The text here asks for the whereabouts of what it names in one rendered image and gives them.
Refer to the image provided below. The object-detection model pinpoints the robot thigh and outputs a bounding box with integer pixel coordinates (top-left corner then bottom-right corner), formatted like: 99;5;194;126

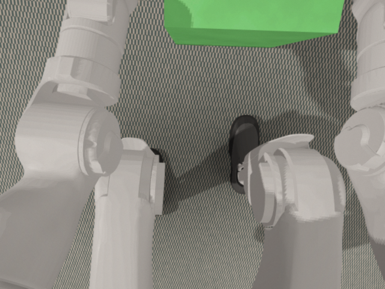
250;148;344;289
89;149;165;289

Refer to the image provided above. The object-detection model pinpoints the carton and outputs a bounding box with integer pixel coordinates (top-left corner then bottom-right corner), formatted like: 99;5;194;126
164;0;344;48

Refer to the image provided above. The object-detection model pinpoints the robot right upper arm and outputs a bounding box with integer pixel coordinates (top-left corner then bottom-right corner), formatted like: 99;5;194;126
334;104;385;282

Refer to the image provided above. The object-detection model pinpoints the robot right thigh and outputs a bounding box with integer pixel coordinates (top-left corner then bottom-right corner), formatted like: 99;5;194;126
250;148;344;289

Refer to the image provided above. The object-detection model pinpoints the robot left forearm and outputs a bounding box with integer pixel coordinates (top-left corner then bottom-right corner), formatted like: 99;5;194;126
15;0;138;153

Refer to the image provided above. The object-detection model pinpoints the robot left upper arm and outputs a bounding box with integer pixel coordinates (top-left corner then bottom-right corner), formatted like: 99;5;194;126
0;101;123;289

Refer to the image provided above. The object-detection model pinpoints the robot left thigh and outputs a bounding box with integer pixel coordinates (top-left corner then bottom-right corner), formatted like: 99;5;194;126
89;149;165;289

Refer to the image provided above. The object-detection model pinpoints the robot right forearm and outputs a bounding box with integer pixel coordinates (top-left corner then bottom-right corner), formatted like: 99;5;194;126
350;0;385;111

